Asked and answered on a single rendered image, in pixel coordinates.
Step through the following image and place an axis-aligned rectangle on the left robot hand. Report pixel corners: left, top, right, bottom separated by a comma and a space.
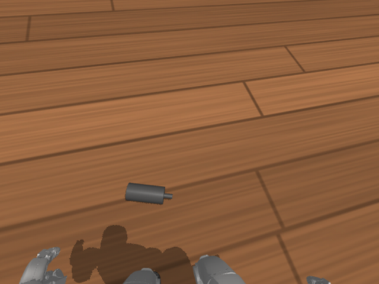
19, 247, 67, 284

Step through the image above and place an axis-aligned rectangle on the bottle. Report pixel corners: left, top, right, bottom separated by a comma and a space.
126, 183, 173, 204

